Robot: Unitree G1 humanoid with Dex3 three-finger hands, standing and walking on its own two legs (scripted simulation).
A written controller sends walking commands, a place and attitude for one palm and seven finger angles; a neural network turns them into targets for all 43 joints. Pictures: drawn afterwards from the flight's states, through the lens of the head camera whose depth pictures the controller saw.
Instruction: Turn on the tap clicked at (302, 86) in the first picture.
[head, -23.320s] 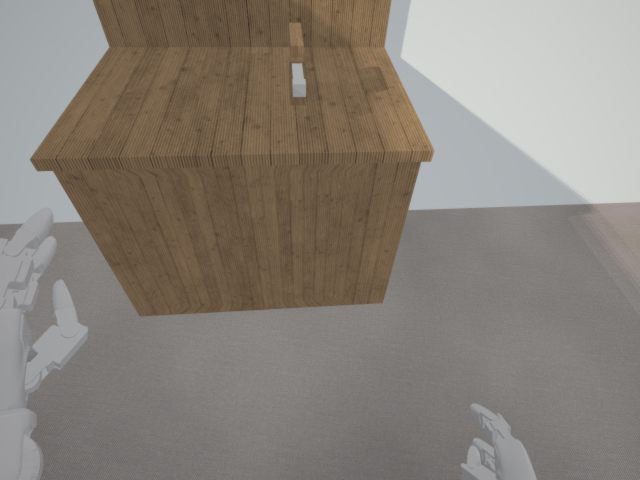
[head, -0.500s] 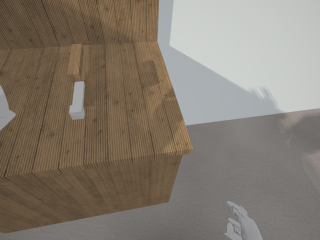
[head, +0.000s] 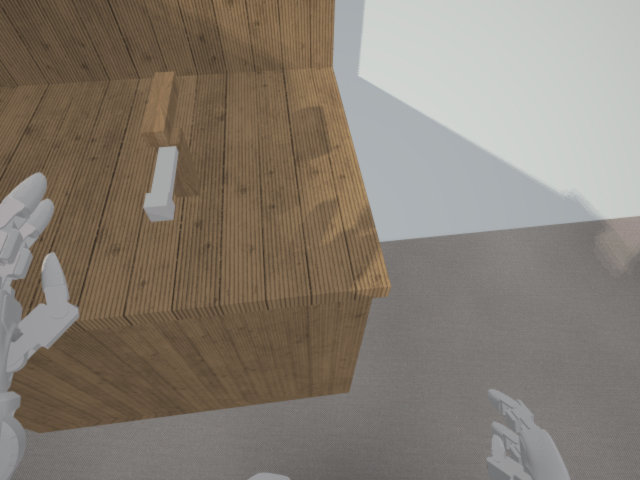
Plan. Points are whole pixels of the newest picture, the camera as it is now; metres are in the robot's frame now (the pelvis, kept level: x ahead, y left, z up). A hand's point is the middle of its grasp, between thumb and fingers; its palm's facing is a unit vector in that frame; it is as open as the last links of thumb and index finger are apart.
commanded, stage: come to a stop and stand still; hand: left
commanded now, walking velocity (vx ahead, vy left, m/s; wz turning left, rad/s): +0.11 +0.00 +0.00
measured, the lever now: (159, 206) +0.40 +0.26 +0.09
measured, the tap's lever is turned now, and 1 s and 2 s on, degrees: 0 0 0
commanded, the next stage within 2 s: look again from close up in 0.90 s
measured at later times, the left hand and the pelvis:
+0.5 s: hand (66, 273) +0.25 +0.27 +0.16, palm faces +0.29 -0.88 -0.37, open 7.4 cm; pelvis +0.02 +0.03 +0.01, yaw -1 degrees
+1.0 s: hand (46, 286) +0.24 +0.28 +0.17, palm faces +0.33 -0.87 -0.37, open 7.4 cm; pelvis +0.02 +0.03 +0.01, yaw +1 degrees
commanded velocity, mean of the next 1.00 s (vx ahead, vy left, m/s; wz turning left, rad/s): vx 0.02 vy -0.02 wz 0.00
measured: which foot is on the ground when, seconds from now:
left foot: down 0.00-1.00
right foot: down 0.00-1.00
